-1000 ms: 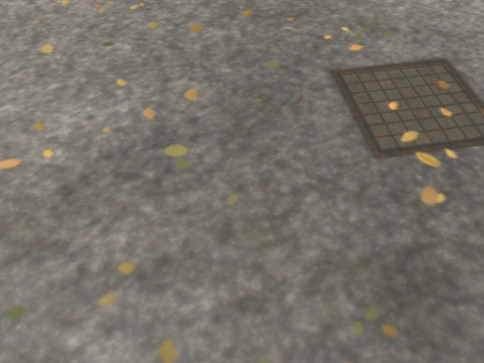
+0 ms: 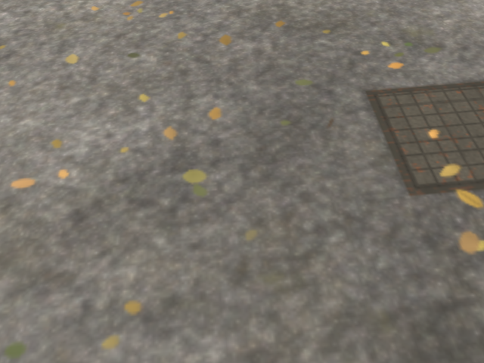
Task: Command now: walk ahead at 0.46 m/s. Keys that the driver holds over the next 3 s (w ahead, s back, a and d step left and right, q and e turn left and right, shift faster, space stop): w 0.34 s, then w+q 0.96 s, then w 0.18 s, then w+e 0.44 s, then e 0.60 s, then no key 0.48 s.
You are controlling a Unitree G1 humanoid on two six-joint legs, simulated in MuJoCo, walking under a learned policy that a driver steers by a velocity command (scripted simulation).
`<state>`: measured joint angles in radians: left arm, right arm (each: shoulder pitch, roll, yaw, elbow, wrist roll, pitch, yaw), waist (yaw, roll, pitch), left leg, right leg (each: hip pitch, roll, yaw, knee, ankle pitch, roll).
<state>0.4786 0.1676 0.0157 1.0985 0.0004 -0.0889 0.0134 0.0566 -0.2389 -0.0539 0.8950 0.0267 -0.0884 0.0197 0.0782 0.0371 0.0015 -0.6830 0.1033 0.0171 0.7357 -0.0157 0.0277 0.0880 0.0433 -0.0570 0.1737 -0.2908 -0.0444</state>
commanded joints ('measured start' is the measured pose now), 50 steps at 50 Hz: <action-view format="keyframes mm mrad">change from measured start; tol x32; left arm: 1 50 182 36 -29 -13 -7 11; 29 -561 145 48 -302 -22 -28 -22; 36 -77 392 124 -213 10 -40 -19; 50 -249 236 91 -218 10 -31 3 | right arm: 1 -171 -25 10 -102 6 -14 16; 9 403 -288 -82 34 -24 -14 17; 50 93 -58 -32 -156 -1 45 -2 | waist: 1 -7 -110 166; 9 -181 211 -412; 23 -101 3 60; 34 9 40 -106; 36 -18 -446 -362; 50 -51 -91 44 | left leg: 1 11 -37 30 -133 65 11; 7 494 -147 77 -196 -39 123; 9 1145 291 -671 -315 -336 365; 17 435 115 -219 -613 -68 230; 31 594 114 -251 -491 -100 163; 34 517 28 -218 -182 36 104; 37 -94 -99 -179 559 -553 30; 50 -42 36 -82 130 7 -7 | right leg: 1 -115 -262 109 -91 353 -135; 7 -19 -251 34 394 968 -61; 9 -633 10 64 1099 -123 28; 11 -826 -58 179 1260 -188 -14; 31 -596 -100 111 293 293 54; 34 -206 -123 119 272 212 -12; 36 308 -504 775 144 -27 -201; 50 -163 -309 -23 -49 348 -118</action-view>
